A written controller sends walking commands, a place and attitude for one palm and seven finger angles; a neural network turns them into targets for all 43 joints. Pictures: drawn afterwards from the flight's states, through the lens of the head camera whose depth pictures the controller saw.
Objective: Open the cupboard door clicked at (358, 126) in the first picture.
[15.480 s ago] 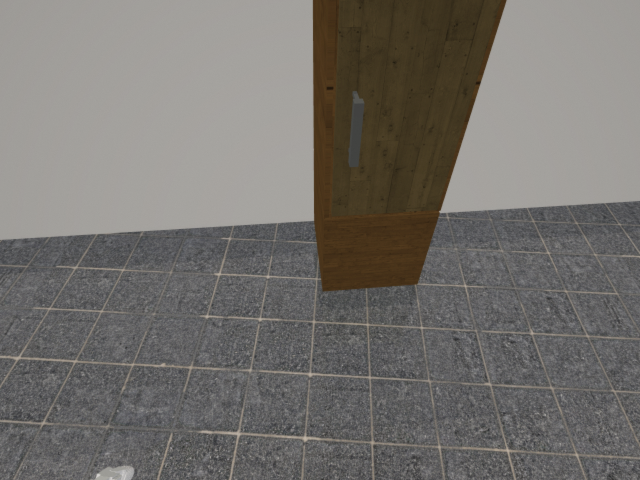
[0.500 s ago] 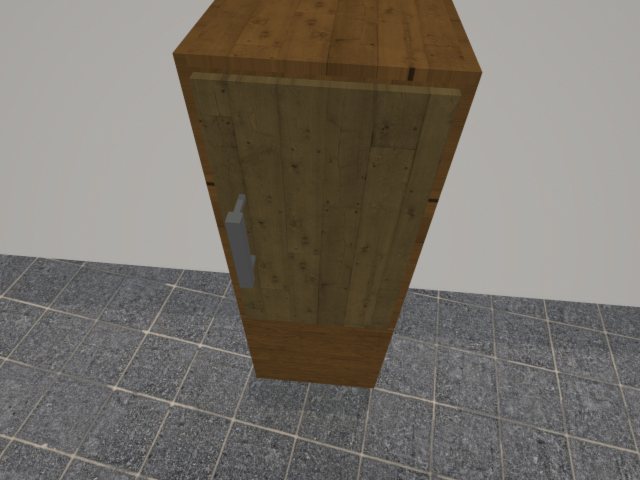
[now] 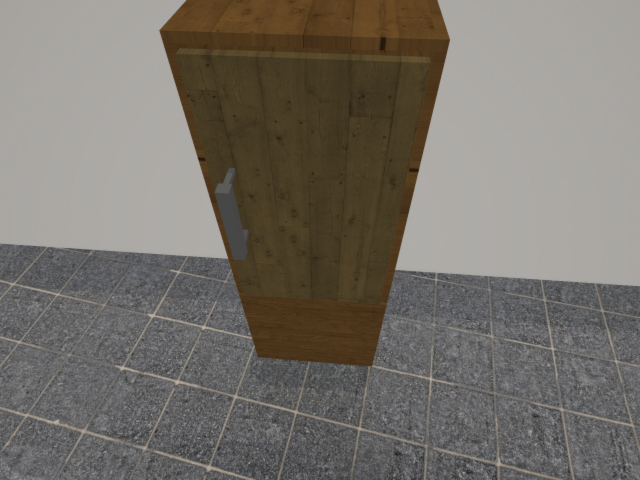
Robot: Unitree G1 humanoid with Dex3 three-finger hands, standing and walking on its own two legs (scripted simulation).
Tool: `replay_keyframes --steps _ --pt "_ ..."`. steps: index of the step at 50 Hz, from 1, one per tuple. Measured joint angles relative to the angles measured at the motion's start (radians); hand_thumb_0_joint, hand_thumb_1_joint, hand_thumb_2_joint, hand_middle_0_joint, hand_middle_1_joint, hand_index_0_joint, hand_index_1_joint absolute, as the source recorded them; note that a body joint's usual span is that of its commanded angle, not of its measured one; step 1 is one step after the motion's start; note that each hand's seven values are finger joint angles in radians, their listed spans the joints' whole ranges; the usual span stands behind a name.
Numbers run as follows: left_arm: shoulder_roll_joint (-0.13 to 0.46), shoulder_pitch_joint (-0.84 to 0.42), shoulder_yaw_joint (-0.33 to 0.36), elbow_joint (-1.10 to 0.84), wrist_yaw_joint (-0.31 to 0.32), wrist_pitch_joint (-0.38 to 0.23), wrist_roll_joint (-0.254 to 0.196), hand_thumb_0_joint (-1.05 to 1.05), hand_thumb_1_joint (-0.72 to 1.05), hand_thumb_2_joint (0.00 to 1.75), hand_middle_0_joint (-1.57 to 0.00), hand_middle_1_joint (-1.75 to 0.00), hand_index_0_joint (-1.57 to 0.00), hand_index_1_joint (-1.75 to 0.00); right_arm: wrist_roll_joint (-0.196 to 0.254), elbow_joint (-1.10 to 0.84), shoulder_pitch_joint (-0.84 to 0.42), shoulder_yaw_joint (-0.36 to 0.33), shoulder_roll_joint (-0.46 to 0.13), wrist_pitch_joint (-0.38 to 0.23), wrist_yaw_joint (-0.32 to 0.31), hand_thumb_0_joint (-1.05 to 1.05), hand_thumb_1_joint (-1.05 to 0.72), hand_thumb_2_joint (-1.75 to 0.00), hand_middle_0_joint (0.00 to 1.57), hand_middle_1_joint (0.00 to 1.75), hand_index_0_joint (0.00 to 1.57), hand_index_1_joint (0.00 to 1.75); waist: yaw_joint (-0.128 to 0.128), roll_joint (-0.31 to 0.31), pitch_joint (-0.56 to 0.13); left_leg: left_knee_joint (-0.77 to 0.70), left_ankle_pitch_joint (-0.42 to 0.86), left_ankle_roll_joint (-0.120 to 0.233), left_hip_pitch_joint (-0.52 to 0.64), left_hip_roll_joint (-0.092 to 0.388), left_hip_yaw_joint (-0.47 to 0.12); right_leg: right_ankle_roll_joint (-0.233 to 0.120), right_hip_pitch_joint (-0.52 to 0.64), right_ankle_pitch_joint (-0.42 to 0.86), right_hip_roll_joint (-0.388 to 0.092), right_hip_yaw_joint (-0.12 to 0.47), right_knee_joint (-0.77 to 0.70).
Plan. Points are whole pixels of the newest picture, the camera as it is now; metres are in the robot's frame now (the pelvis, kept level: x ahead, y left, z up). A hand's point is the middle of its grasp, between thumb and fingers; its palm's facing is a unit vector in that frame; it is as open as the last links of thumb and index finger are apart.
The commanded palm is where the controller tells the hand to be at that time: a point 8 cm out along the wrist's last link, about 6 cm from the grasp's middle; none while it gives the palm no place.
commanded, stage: come to a stop and stand still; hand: left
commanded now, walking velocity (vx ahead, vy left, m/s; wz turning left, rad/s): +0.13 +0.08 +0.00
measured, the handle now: (235, 216) +0.54 +0.19 -0.03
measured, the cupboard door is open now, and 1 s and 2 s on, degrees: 0 0 0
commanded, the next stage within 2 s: look again from close up in 0.92 s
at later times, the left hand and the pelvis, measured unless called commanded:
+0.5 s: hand out of the picture -0.01 +0.20 -0.18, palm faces +0.06 -0.99 -0.16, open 7.3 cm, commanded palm none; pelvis +0.00 +0.04 +0.00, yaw +1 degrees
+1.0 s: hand out of the picture +0.01 +0.21 -0.18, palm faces +0.05 -0.98 -0.17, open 7.3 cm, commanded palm none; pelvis +0.02 +0.05 +0.00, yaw +1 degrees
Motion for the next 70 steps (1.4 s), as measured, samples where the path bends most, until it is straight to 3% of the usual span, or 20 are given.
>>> replay_keyframes --steps 6,12,16,20,32,50,54,61,70 --pt "0.009 0.018 0.018 0.003 -0.001 -0.016 0.003 0.00 0.91 0.89 -0.20 -0.30 -0.20 -0.30 -0.003 0.024 0.076 -0.002 0.001 -0.011 0.002 0.01 -0.91 -0.90 0.19 0.30 0.20 0.30 0.012 -0.031 -0.052 -0.013 -0.036 -0.011 0.053 0.021 0.010 -0.002 0.014 0.073 0.001 0.000 -0.118" --pt "0.011 0.025 0.026 0.024 0.003 -0.010 -0.005 0.00 0.91 0.89 -0.20 -0.30 -0.20 -0.30 -0.003 0.046 0.139 0.012 0.022 -0.037 -0.014 0.01 -0.91 -0.90 0.19 0.29 0.20 0.30 0.006 -0.030 -0.045 -0.323 0.083 0.000 0.190 0.017 0.016 0.023 -0.017 0.074 0.008 -0.011 -0.091" --pt "0.012 0.037 0.019 0.059 0.000 -0.005 -0.005 0.00 0.91 0.89 -0.20 -0.30 -0.20 -0.30 -0.002 0.070 0.189 0.030 0.063 -0.041 -0.023 0.01 -0.91 -0.90 0.19 0.29 0.20 0.30 0.003 -0.057 -0.039 -0.329 0.091 0.008 0.217 -0.010 0.021 0.044 -0.004 0.047 -0.021 -0.005 -0.059" --pt "-0.004 0.042 0.005 0.088 -0.002 -0.013 -0.008 0.01 0.92 0.89 -0.20 -0.30 -0.20 -0.30 0.004 0.094 0.203 0.046 0.089 -0.043 -0.032 0.01 -0.90 -0.90 0.19 0.30 0.20 0.30 0.006 -0.033 -0.023 -0.311 0.069 0.016 0.236 -0.014 0.014 0.048 0.020 0.033 -0.026 -0.011 -0.048" --pt "-0.060 0.067 -0.020 0.132 0.010 -0.022 -0.014 0.01 0.92 0.89 -0.20 -0.29 -0.20 -0.30 0.013 0.077 0.126 0.054 0.116 -0.062 -0.040 0.01 -0.90 -0.90 0.20 0.30 0.20 0.30 0.005 -0.001 0.009 -0.306 0.045 0.032 0.254 -0.020 0.016 0.065 0.033 0.006 -0.031 -0.007 -0.034" --pt "-0.031 0.028 -0.011 0.123 0.015 -0.025 -0.011 0.02 0.93 0.89 -0.20 -0.30 -0.20 -0.30 0.012 0.064 0.061 0.033 0.056 -0.063 -0.053 0.01 -0.91 -0.90 0.19 0.30 0.20 0.30 0.007 -0.003 0.030 -0.304 0.024 0.035 0.279 -0.023 0.017 0.069 0.040 -0.034 -0.034 -0.005 0.004" --pt "-0.001 0.032 -0.014 0.069 0.013 -0.030 -0.011 0.01 0.93 0.89 -0.20 -0.30 -0.20 -0.30 0.009 0.018 0.068 0.032 0.041 -0.055 -0.037 0.01 -0.90 -0.90 0.20 0.30 0.20 0.30 -0.012 -0.012 0.023 -0.274 0.018 0.030 0.256 -0.027 0.006 0.067 0.024 -0.045 -0.042 -0.015 0.029" --pt "0.041 0.021 0.010 -0.005 0.013 -0.025 -0.013 0.01 0.91 0.89 -0.20 -0.30 -0.20 -0.30 0.009 -0.053 0.051 -0.008 -0.046 -0.039 -0.043 0.01 -0.90 -0.90 0.20 0.30 0.20 0.30 -0.016 0.015 -0.034 -0.170 -0.037 0.033 0.234 -0.021 -0.002 0.062 0.019 -0.076 -0.041 -0.027 0.096" --pt "0.093 -0.033 0.010 -0.029 -0.001 -0.023 -0.010 0.00 0.91 0.89 -0.20 -0.30 -0.20 -0.30 0.003 -0.088 -0.021 -0.010 -0.121 -0.032 -0.015 0.01 -0.90 -0.90 0.20 0.30 0.20 0.30 -0.005 0.018 -0.048 -0.204 0.011 0.029 0.242 -0.021 0.014 0.058 0.032 -0.017 -0.038 -0.012 0.044"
